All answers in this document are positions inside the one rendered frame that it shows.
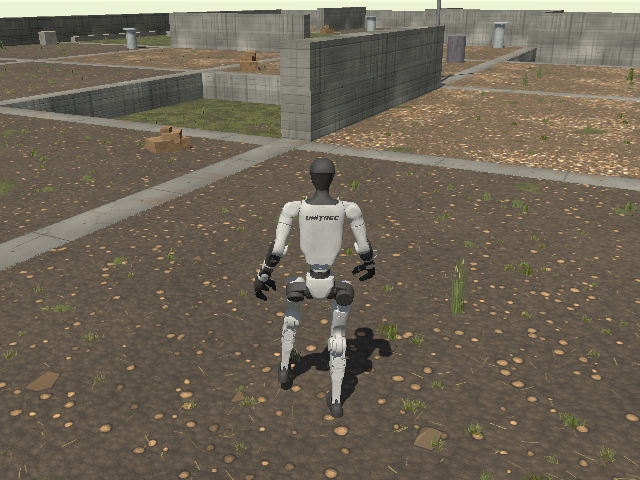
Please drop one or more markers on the robot torso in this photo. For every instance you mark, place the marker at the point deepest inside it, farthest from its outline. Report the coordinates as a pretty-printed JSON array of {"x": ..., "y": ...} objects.
[{"x": 321, "y": 235}]

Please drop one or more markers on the robot left hand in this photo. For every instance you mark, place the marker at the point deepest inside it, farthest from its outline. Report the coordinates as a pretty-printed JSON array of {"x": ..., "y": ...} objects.
[{"x": 260, "y": 285}]

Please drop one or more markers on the left robot forearm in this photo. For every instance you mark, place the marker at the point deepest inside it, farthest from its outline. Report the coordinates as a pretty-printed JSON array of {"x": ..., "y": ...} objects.
[{"x": 268, "y": 265}]

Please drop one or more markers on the right robot forearm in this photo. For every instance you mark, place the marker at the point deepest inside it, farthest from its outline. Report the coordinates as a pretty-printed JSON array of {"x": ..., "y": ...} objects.
[{"x": 368, "y": 259}]

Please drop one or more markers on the robot right hand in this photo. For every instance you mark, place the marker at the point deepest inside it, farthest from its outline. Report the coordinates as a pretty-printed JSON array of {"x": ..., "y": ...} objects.
[{"x": 369, "y": 275}]

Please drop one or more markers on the right robot upper arm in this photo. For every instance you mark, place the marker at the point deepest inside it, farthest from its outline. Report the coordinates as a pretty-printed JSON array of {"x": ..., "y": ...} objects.
[{"x": 353, "y": 212}]

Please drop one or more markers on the left robot upper arm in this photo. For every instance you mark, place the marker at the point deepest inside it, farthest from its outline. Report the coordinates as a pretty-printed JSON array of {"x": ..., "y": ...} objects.
[{"x": 289, "y": 211}]

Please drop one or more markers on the robot left foot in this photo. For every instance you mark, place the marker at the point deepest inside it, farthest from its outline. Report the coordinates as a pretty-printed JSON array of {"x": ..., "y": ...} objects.
[{"x": 283, "y": 375}]

